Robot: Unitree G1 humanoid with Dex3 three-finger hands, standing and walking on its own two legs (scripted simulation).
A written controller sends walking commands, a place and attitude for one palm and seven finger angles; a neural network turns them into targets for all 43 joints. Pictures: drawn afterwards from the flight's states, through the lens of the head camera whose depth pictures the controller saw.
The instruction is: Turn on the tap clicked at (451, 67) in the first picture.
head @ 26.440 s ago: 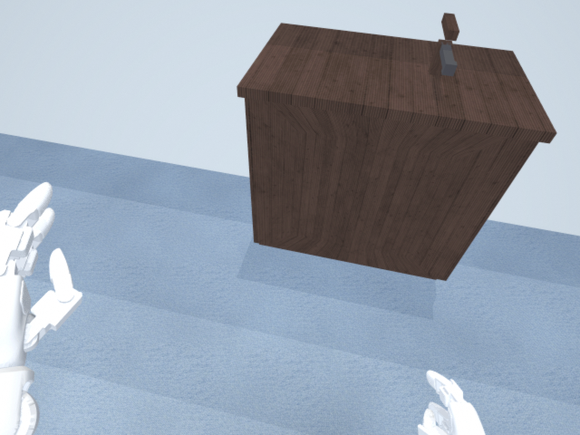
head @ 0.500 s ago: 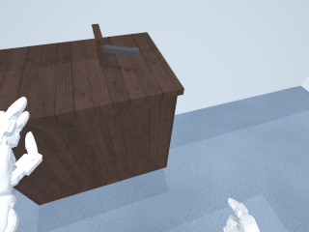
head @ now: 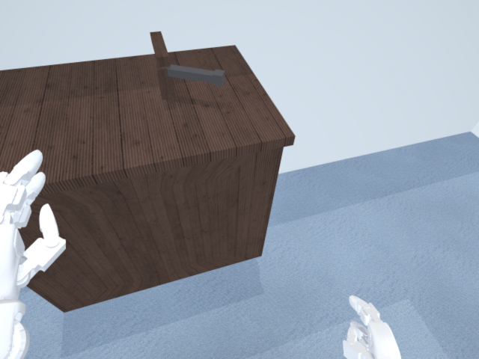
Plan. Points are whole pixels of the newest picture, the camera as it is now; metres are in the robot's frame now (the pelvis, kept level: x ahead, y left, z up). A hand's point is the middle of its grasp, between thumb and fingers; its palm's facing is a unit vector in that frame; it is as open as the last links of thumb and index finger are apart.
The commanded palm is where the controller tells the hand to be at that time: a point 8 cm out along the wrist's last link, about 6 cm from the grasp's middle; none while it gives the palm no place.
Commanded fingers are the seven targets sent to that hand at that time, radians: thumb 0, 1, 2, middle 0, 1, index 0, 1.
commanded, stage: look again from close up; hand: left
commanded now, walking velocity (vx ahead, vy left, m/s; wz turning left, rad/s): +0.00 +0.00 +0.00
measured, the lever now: (218, 77) +0.72 +0.12 +0.09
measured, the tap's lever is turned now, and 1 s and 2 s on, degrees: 60 60 60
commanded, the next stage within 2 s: shuffle to correct the standing spot in 0.16 s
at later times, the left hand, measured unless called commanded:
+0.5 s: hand (79, 227) +0.24 +0.23 +0.15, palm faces +0.40 -0.83 -0.38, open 7.4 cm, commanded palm +0.18 +0.27 +0.17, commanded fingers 0.00 0.90 0.90 -0.20 -0.30 -0.20 -0.30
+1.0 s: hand (146, 163) +0.33 +0.17 +0.17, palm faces +0.36 -0.77 -0.52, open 7.4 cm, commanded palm +0.29 +0.21 +0.17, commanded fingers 0.00 0.90 0.90 -0.20 -0.30 -0.20 -0.30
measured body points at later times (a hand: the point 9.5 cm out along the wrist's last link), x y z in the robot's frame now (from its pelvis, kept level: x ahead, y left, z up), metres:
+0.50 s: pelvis +0.02 -0.01 -0.01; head +0.03 -0.01 +0.44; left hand +0.21 +0.28 +0.17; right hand +0.19 -0.23 -0.10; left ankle +0.05 +0.09 -0.74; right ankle -0.02 -0.10 -0.74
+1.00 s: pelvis +0.12 -0.07 -0.03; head +0.16 -0.07 +0.42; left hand +0.31 +0.21 +0.20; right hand +0.28 -0.27 -0.12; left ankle +0.13 +0.09 -0.74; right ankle +0.20 -0.21 -0.74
